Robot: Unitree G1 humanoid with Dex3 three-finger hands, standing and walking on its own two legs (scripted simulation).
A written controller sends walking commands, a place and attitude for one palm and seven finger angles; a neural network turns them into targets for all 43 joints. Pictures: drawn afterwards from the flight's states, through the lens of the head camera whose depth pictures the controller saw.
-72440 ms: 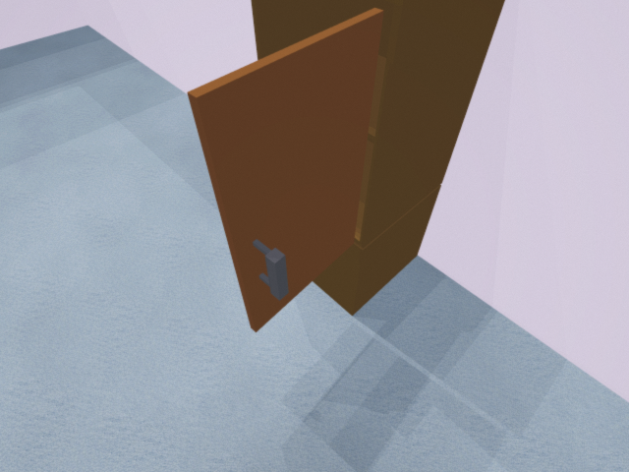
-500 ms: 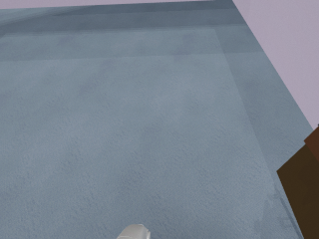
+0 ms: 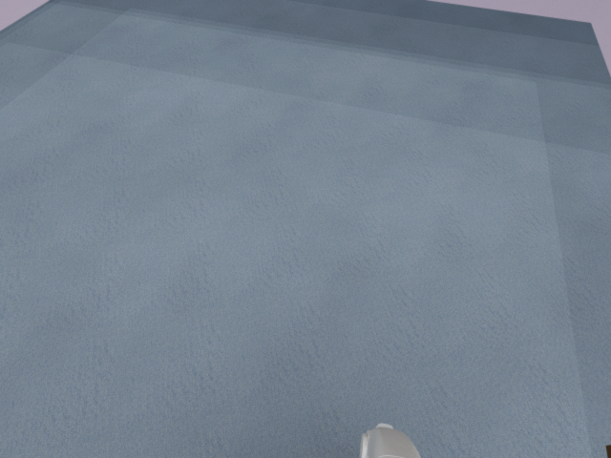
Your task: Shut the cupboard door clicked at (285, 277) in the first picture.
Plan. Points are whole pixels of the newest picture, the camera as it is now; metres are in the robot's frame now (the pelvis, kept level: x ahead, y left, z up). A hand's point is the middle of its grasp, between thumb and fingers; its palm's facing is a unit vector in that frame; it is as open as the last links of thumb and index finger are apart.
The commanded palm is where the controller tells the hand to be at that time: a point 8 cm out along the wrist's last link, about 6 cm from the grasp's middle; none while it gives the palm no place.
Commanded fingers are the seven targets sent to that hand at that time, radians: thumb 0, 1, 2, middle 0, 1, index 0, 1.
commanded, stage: turn to face it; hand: left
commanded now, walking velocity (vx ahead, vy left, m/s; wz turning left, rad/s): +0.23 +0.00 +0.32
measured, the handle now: out of the picture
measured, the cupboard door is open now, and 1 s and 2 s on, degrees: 7 7 7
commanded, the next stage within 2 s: none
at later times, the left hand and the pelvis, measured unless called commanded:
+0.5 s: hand (217, 432) +0.17 +0.15 -0.17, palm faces -0.01 -0.98 -0.20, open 7.2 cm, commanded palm none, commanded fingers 0.00 0.90 0.90 -0.20 -0.30 -0.20 -0.30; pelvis +0.15 -0.03 +0.01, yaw -7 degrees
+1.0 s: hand (245, 296) +0.39 +0.14 -0.15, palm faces -0.42 -0.87 -0.27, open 7.4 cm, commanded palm none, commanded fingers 0.00 0.90 0.90 -0.20 -0.30 -0.20 -0.30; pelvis +0.18 -0.02 +0.00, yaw -26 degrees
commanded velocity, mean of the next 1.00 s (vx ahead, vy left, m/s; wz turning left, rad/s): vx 0.01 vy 0.00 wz -0.55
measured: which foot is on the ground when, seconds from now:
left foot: down 0.00-0.14, up 0.16-0.58, down 0.60-1.00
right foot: up 0.00-0.12, down 0.14-0.60, up 0.62-1.00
